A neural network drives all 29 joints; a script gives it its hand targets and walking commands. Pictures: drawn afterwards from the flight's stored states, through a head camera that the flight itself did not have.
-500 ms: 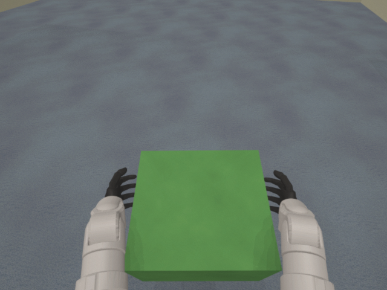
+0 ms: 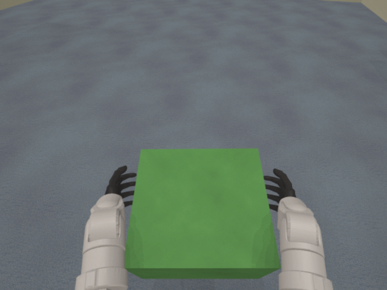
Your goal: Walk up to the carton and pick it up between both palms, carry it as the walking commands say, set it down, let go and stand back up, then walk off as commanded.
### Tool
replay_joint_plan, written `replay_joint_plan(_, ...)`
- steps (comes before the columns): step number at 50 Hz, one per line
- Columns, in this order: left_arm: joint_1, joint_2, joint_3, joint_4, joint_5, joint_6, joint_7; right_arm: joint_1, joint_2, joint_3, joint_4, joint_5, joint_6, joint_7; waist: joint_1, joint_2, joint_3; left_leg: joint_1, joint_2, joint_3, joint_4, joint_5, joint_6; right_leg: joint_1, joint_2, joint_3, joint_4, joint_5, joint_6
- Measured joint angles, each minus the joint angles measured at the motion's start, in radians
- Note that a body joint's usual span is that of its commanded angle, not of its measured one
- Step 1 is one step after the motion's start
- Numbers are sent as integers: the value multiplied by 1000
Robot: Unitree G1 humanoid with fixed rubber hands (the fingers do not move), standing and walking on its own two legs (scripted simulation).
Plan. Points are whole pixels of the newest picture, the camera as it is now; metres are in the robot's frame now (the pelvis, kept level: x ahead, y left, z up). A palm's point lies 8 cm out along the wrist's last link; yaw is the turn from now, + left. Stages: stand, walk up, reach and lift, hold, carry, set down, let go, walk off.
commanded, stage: hold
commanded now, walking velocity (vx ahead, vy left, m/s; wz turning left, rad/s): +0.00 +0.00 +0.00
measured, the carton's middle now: (199, 214) +0.30 +0.00 -0.04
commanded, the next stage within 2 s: carry in 0.22 s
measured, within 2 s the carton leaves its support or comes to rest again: neither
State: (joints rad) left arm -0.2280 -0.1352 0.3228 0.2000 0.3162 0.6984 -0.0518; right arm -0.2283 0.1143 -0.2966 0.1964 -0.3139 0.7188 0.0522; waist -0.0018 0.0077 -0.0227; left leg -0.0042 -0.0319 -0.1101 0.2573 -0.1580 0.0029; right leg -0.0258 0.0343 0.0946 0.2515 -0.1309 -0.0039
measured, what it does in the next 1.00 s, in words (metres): shifts its weight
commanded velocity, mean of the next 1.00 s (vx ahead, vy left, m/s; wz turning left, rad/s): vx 0.00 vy -0.16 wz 0.00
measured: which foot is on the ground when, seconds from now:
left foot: down 0.00-1.00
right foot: down 0.00-1.00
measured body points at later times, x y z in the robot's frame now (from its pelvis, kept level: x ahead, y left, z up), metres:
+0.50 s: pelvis +0.00 -0.02 -0.02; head -0.02 -0.02 +0.43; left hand +0.29 +0.15 +0.06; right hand +0.29 -0.21 +0.06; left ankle +0.00 +0.12 -0.75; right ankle +0.01 -0.12 -0.75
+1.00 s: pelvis -0.02 -0.06 -0.03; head -0.05 -0.04 +0.42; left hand +0.22 +0.14 +0.06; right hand +0.24 -0.22 +0.07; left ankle -0.02 +0.06 -0.75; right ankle +0.01 -0.12 -0.75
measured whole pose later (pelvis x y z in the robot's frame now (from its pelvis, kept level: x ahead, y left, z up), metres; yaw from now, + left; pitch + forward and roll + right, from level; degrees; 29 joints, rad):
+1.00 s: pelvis -0.02 -0.06 -0.03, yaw +3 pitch +4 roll +0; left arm -0.04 -0.13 0.16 -0.50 0.12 1.21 0.12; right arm -0.05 0.13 -0.17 -0.46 -0.09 1.20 -0.11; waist -0.01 -0.04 -0.16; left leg -0.39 0.07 0.12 0.63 -0.30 0.00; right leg -0.43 0.07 -0.04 0.63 -0.27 -0.08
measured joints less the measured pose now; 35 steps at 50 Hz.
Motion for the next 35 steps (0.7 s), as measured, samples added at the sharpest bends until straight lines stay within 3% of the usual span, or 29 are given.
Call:
replay_joint_plan(10,7,-5,-5,-7,0,0,5,7,-2,2,-7,2,-1,1,-1,-1,0,4,-2,3,-7,1,3,3,-3,4,-6,1,3)
replay_joint_plan(15,1,7,-17,-38,-25,18,28,0,1,19,-20,19,0,-26,-14,-16,-75,-172,-10,8,167,-74,-1,-177,2,-12,178,-79,-1)
replay_joint_plan(19,11,13,-49,-133,-76,62,83,7,23,48,-113,56,37,-103,-12,-23,-105,-268,4,13,263,-120,-15,-273,17,-23,269,-118,-11)
replay_joint_plan(28,95,5,-127,-470,-151,253,129,76,14,83,-431,155,227,-114,-16,13,-120,-395,82,18,415,-185,-46,-363,83,-69,337,-140,-56)
replay_joint_plan(31,113,6,-145,-544,-165,331,141,107,11,89,-511,189,299,-132,-27,-4,-128,-403,98,57,420,-199,-38,-380,76,-84,364,-156,-67)
replay_joint_plan(35,143,8,-146,-617,-179,417,149,128,14,105,-571,210,382,-152,-28,-22,-141,-404,99,79,413,-185,-64,-399,68,-79,395,-168,-66)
